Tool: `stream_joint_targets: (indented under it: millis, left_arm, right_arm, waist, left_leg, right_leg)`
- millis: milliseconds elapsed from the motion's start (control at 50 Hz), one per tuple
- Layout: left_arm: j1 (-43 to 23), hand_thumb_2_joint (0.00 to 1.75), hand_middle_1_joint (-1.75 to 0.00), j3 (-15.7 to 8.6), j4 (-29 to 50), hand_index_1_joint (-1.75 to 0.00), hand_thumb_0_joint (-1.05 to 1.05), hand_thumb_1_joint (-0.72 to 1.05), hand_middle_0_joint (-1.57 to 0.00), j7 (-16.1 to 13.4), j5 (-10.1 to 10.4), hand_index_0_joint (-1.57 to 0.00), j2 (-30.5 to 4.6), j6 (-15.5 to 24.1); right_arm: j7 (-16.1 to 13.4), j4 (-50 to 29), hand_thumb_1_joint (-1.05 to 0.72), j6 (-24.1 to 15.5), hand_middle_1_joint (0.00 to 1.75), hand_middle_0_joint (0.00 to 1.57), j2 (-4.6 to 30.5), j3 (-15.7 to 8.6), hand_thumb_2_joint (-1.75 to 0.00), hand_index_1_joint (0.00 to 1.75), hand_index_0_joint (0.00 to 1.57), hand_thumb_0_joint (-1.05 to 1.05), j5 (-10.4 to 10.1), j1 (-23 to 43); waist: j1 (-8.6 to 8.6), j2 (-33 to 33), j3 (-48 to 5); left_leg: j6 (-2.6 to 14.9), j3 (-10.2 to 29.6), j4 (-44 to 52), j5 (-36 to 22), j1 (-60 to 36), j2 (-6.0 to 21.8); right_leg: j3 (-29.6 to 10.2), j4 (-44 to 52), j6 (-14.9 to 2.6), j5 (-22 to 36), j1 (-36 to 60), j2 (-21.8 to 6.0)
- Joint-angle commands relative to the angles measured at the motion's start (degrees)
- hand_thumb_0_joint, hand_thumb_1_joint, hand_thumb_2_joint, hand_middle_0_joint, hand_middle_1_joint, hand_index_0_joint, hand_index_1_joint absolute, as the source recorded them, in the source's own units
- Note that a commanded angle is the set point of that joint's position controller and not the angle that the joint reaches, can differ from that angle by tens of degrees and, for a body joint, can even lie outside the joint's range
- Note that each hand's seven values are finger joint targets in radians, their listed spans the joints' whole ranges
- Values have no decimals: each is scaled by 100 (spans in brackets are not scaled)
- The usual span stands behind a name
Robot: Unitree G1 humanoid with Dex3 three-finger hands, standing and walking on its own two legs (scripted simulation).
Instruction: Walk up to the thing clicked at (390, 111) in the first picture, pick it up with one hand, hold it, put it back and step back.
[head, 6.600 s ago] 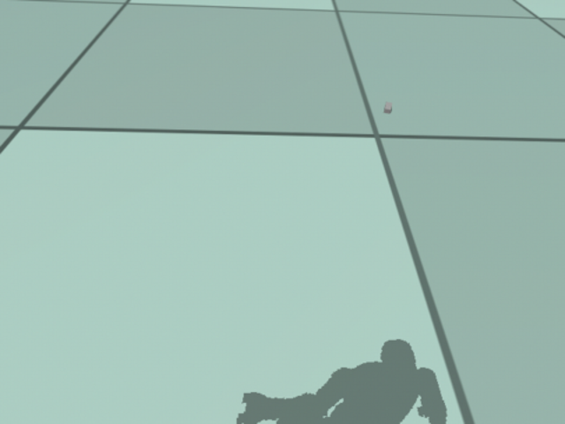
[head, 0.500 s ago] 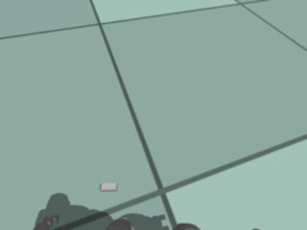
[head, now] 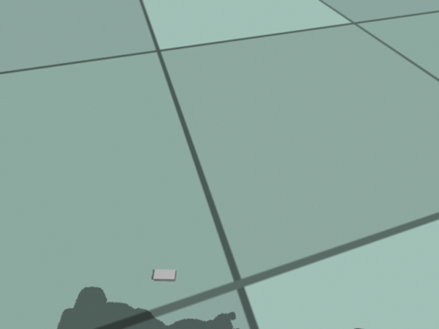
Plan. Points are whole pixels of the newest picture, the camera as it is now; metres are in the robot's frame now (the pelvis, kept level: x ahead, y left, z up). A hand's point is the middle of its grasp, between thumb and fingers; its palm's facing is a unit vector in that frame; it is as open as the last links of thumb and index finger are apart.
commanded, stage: walk up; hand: left
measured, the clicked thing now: (165, 275) +0.43 +0.25 -0.76
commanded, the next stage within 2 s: stand in 0.92 s
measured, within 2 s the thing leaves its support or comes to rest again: neither
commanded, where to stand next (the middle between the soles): +0.06 -0.01 m, yaw +1 degrees
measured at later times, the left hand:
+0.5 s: hand out of the picture +0.12 +0.26 -0.15, palm faces +0.01 -0.94 -0.34, open 7.4 cm
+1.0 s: hand out of the picture +0.09 +0.26 -0.15, palm faces +0.01 -0.94 -0.33, open 7.4 cm
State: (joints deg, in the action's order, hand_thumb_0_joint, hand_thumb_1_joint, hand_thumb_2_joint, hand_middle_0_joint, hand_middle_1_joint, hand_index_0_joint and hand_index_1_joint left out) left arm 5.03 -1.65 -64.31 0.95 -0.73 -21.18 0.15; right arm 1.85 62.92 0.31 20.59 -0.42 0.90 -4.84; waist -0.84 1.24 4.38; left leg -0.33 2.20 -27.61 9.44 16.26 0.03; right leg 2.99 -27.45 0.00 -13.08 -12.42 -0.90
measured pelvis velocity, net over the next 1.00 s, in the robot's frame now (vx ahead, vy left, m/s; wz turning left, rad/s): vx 0.02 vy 0.00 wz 0.02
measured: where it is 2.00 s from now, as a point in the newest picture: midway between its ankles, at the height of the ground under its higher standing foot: outside the picture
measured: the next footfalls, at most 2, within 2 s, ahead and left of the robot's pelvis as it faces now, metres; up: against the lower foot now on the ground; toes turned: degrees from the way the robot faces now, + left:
none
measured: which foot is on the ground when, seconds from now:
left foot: down 0.00-1.00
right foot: down 0.00-1.00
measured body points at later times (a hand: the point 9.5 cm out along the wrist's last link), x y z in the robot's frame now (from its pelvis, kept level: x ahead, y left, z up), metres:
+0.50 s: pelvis +0.02 +0.00 +0.00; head +0.04 +0.01 +0.45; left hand +0.12 +0.31 -0.12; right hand +0.13 -0.30 -0.12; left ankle +0.06 +0.12 -0.74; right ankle +0.02 -0.12 -0.74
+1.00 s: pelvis +0.02 +0.00 +0.01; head +0.04 +0.00 +0.46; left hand +0.09 +0.31 -0.13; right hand +0.12 -0.30 -0.12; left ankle +0.06 +0.12 -0.74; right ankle +0.02 -0.12 -0.74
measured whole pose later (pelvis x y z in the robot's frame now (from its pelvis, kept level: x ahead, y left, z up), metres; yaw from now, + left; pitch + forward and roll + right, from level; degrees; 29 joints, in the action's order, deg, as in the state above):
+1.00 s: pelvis +0.02 +0.00 +0.01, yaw +1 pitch -2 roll +0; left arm 5.3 -1.4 -65.1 0.9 -0.9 -20.4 -0.1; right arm 0.9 64.4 0.2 19.7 -0.1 1.0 -4.9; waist -0.6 -0.2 3.2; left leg -0.3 3.0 -21.8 8.3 11.7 -0.7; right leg 3.8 -21.7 0.3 -12.4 -7.5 -1.6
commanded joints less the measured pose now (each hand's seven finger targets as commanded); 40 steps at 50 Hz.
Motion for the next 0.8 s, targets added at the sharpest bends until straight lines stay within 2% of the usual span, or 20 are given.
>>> stream_joint_targets:
  millis: [0,60,140,220,280,360,400,520,580,700,780]
  left_arm:
    - [-390,90,-30,-242,422,-30,0,90,-20,-96,25,-20,-1207,175]
    - [-398,90,-30,-238,415,-30,0,90,-20,-106,38,-20,-1209,167]
    - [-267,90,-30,-233,394,-30,0,90,-20,-118,66,-20,-1179,182]
    - [-333,90,-30,-243,402,-30,0,90,-20,-143,74,-20,-1204,163]
    - [-360,90,-30,-236,382,-30,0,90,-20,-152,79,-20,-1161,141]
    - [-374,90,-30,-222,376,-30,0,90,-20,-146,72,-20,-1151,129]
    - [-453,90,-30,-224,373,-30,0,90,-20,-143,58,-20,-1152,123]
    - [-395,90,-30,-226,370,-30,0,90,-20,-123,38,-20,-1136,124]
    - [-389,90,-30,-243,383,-30,0,90,-20,-121,20,-20,-1155,139]
    - [-480,90,-30,-262,406,-30,0,90,-20,-128,7,-20,-1201,163]
    - [-400,90,-30,-275,414,-30,0,90,-20,-129,24,-20,-1188,151]
  right_arm:
    - [-89,-367,-90,-172,30,20,1246,-264,-90,30,20,0,-45,376]
    - [-103,-324,-90,-178,30,20,1269,-262,-90,30,20,0,-50,327]
    - [-119,-310,-90,-196,30,20,1220,-233,-90,30,20,0,-82,317]
    - [-146,-295,-90,-176,30,20,1233,-251,-90,30,20,0,-94,262]
    - [-160,-286,-90,-155,30,20,1205,-270,-90,30,20,0,-97,283]
    - [-154,-318,-90,-134,30,20,1193,-269,-90,30,20,0,-89,417]
    - [-156,-294,-90,-131,30,20,1208,-277,-90,30,20,0,-73,407]
    - [-140,-349,-90,-139,30,20,1228,-267,-90,30,20,0,-67,532]
    - [-138,-360,-90,-146,30,20,1218,-271,-90,30,20,0,-66,508]
    - [-121,-352,-90,-122,30,20,1190,-276,-90,30,20,0,-70,416]
    - [-119,-366,-90,-119,30,20,1170,-257,-90,30,20,0,-79,428]
  waist:
    - [71,-110,-558]
    - [76,-41,-592]
    - [16,15,-867]
    - [58,-12,-998]
    - [74,22,-927]
    - [60,45,-702]
    - [100,50,-683]
    - [67,59,-646]
    - [74,-5,-772]
    - [128,-175,-744]
    - [79,-75,-682]
  left_leg:
    - [180,775,714,612,-109,575]
    - [185,821,781,443,-95,609]
    - [193,740,619,-611,-297,644]
    - [198,636,506,-1170,-449,643]
    - [198,656,560,-1156,-439,673]
    - [182,695,659,-779,-358,636]
    - [183,715,731,-615,-300,643]
    - [173,791,897,-238,-235,646]
    - [177,721,807,-494,-407,644]
    - [150,615,663,-634,-513,527]
    - [139,639,680,-669,-499,539]
  right_leg:
    - [-864,823,-257,-547,105,-655]
    - [-748,726,-239,-257,235,-619]
    - [-678,658,-202,512,581,-640]
    - [-610,589,-186,941,719,-691]
    - [-542,611,-194,865,706,-683]
    - [-588,725,-181,593,530,-684]
    - [-571,737,-189,496,544,-672]
    - [-556,792,-169,309,567,-636]
    - [-570,852,-192,353,603,-696]
    - [-621,972,-194,294,503,-766]
    - [-570,927,-174,316,481,-737]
